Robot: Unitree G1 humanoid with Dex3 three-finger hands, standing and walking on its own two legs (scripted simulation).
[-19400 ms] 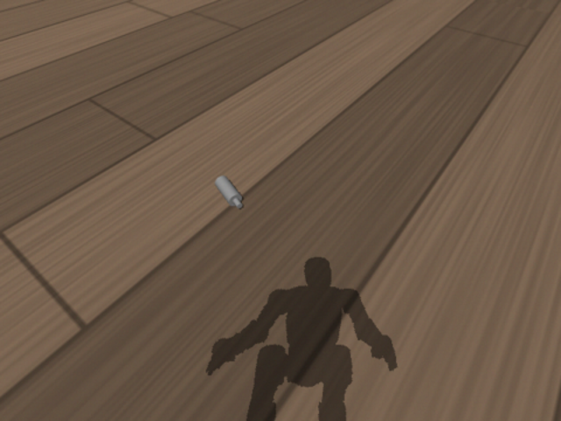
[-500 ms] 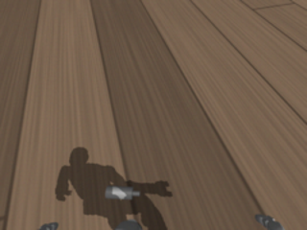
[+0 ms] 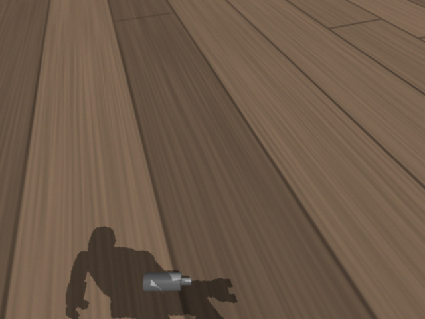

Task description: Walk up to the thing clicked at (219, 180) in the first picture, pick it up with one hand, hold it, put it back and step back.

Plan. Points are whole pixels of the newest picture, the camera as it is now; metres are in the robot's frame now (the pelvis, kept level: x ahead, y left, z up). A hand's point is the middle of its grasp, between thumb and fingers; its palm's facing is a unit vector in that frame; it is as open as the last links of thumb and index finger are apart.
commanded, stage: walk up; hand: left
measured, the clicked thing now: (168, 281) +0.38 +0.20 -0.73
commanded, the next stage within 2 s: none
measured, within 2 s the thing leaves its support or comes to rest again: neither
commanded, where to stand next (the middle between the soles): +0.03 -0.01 m, yaw -2 degrees
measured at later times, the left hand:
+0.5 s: hand out of the picture +0.10 +0.29 -0.18, palm faces -0.05 -0.94 -0.35, open 7.4 cm
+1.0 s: hand out of the picture +0.01 +0.31 -0.11, palm faces +0.02 -0.86 -0.52, open 7.4 cm
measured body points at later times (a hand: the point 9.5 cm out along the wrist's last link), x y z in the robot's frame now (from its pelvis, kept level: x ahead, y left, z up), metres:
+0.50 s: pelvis +0.01 +0.02 -0.02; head +0.07 +0.06 +0.42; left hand +0.10 +0.34 -0.16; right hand +0.14 -0.30 -0.10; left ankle +0.13 +0.16 -0.73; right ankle -0.02 -0.15 -0.64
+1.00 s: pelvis -0.04 +0.01 -0.01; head -0.02 -0.02 +0.44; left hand +0.01 +0.36 -0.08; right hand -0.02 -0.32 -0.15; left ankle -0.03 +0.14 -0.70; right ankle -0.04 -0.16 -0.73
